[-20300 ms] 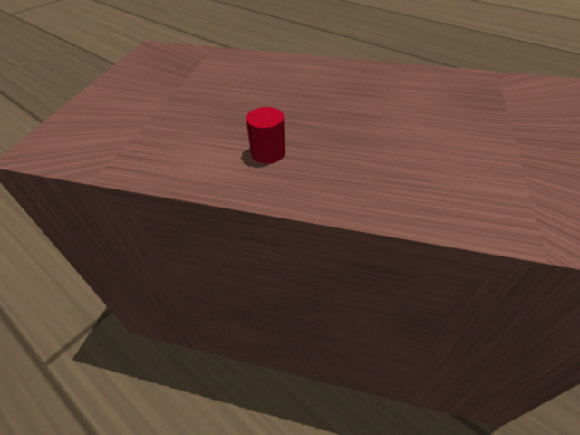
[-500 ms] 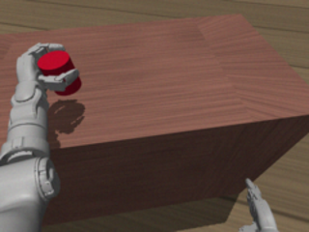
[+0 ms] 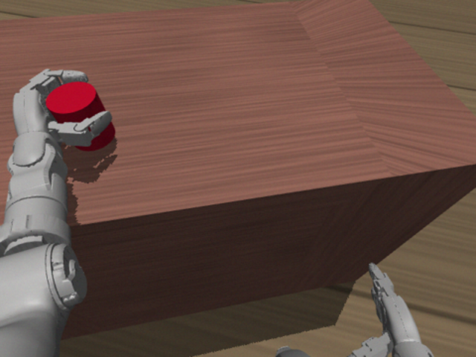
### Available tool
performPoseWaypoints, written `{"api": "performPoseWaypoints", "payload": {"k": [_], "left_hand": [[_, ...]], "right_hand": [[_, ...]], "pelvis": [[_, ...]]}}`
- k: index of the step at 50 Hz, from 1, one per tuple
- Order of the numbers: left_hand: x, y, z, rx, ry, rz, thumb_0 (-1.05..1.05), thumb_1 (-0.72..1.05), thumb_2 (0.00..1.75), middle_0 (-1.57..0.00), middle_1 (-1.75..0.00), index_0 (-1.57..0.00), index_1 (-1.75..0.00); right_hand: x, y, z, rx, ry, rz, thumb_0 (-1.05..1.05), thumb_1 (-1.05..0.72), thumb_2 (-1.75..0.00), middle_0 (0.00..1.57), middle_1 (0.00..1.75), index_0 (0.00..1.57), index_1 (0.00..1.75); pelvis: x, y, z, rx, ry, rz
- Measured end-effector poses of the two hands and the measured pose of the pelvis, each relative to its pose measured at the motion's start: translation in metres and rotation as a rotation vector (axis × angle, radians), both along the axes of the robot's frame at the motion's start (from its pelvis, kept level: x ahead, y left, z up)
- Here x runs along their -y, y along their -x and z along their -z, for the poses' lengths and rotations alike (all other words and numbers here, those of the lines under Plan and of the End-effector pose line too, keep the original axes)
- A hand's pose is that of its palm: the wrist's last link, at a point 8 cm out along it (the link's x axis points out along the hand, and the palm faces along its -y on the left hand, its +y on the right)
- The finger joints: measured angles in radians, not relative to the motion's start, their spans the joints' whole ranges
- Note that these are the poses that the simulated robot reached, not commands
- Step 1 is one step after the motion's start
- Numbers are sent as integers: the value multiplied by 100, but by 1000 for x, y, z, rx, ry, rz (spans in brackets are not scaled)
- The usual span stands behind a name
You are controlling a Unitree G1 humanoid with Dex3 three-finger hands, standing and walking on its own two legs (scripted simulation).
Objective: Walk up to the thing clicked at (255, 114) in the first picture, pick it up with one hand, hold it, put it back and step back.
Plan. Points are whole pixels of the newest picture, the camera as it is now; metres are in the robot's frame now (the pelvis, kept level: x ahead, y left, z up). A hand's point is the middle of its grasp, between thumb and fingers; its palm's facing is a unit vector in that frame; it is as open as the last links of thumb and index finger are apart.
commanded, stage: lower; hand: left
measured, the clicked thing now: (83, 117) +0.51 +0.20 +0.12
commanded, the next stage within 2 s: loosen in 0.34 s
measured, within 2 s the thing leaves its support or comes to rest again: rests again in 0.18 s
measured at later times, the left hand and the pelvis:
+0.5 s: hand (83, 117) +0.52 +0.20 +0.12, palm faces +0.17 -0.99 +0.00, open 9.9 cm; pelvis +0.00 +0.00 -0.01, yaw +0 degrees
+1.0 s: hand (84, 115) +0.52 +0.20 +0.12, palm faces +0.18 -0.98 +0.00, open 15.3 cm; pelvis +0.00 +0.00 -0.02, yaw +0 degrees
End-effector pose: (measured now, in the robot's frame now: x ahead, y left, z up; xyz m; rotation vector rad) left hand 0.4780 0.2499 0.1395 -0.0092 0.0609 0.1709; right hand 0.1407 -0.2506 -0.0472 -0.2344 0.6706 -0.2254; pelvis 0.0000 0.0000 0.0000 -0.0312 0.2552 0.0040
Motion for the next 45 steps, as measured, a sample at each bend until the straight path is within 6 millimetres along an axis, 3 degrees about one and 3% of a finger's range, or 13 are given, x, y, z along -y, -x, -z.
{"api": "performPoseWaypoints", "payload": {"k": [14, 27, 36, 45], "left_hand": [[-1, -7, 20, -6, -8, -3, -1, -42, 115, -69, -105, -74, -106], [-3, -9, 21, 19, -20, 1, -1, -41, 113, -70, -103, -75, -104], [-3, -9, 20, 33, -7, -15, -1, -41, 78, -76, -85, -80, -85], [-3, -11, 20, 29, -4, -8, -1, -54, 39, -57, -54, -59, -53]], "right_hand": [[0, 2, 4, -24, 9, 1, -1, 50, -6, 5, 5, 5, 6], [0, 1, 6, -30, 16, -9, -1, 50, -6, 5, 5, 5, 5], [3, 6, 5, -34, 19, -2, -1, 50, -5, 5, 5, 5, 5], [4, 7, 6, -45, 18, 1, -1, 50, -5, 5, 5, 5, 6]], "pelvis": [[-1, -1, 7, -33, 4, 3], [-2, 0, 13, -53, 7, 1], [0, 4, 15, -54, 3, 1], [1, 3, 16, -60, 4, 1]]}}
